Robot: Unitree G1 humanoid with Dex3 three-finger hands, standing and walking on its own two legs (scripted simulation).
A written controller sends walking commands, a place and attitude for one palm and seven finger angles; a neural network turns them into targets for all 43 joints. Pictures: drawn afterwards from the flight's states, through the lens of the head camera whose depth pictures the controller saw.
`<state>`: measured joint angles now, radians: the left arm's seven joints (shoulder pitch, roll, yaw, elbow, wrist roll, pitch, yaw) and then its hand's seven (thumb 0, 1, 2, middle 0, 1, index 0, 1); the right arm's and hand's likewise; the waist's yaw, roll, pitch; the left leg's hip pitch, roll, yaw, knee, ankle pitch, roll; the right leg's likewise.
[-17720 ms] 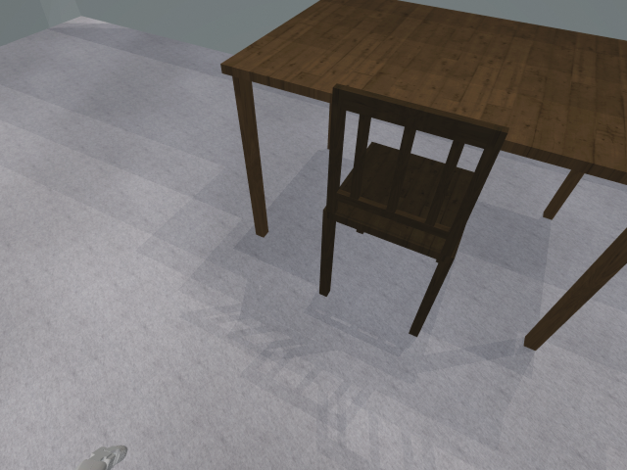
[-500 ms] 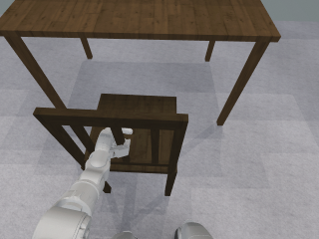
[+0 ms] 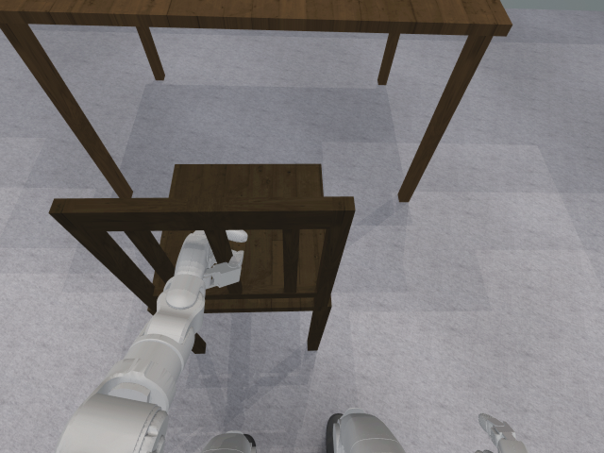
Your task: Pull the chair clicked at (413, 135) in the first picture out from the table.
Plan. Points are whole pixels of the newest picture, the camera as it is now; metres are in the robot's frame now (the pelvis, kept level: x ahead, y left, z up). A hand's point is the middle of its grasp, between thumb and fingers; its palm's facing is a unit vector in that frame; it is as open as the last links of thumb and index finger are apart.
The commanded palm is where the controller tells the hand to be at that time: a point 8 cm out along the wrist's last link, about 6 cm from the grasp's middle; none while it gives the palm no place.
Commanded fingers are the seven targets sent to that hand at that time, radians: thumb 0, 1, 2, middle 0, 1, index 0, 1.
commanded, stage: step backward, pulling the chair out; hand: left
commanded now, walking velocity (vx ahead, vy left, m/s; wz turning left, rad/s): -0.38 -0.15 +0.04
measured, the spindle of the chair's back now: (226, 262) +0.39 +0.13 -0.10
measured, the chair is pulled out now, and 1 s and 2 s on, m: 0.44 0.67 0.67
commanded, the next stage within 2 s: stop walking, hand still on the chair in 0.22 s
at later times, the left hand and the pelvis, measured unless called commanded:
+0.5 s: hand (229, 369) +0.22 +0.10 -0.06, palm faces -0.05 -0.99 -0.14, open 5.4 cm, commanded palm +0.21 +0.15 -0.05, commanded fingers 0.00 0.90 0.90 -0.50 -1.45 -0.50 -1.45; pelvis -0.13 -0.01 +0.00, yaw +1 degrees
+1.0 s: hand (209, 436) +0.14 +0.12 -0.06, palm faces -0.05 -0.99 -0.16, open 5.6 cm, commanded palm +0.13 +0.17 -0.05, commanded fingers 0.00 0.90 0.90 -0.50 -1.45 -0.50 -1.45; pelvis -0.11 +0.00 +0.01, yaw -1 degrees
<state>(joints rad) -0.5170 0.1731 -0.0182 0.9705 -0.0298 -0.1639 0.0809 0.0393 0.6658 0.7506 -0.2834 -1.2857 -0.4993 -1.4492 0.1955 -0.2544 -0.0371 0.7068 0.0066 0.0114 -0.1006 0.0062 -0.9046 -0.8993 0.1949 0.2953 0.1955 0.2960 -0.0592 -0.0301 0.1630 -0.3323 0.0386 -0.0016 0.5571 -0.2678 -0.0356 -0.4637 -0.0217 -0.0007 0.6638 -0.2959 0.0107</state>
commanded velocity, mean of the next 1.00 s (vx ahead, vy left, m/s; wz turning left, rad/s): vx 0.01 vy -0.01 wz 0.02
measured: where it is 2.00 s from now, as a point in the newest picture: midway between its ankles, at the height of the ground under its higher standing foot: outside the picture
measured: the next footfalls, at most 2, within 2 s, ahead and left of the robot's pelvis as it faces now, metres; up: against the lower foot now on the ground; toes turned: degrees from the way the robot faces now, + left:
right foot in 0.10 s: -0.03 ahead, -0.13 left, +0.00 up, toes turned +0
left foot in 0.42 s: -0.11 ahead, +0.12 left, +0.00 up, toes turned +2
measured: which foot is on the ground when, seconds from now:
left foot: down 0.00-0.16, up 0.18-0.40, down 0.42-1.00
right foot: up 0.00-0.08, down 0.10-1.00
